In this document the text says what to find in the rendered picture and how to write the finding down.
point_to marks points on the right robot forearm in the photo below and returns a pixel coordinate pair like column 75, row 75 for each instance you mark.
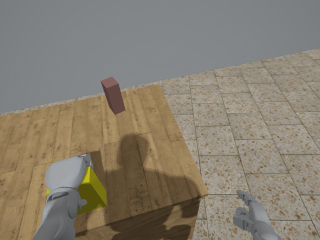
column 264, row 231

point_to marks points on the table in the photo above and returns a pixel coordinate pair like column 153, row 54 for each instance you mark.
column 153, row 186

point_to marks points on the sponge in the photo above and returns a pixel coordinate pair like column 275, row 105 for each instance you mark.
column 92, row 190

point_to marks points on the robot left hand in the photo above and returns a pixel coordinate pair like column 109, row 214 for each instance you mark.
column 68, row 173

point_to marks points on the robot right hand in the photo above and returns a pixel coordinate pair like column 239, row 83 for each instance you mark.
column 245, row 219

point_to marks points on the left robot forearm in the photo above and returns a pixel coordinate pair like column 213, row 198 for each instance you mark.
column 59, row 215

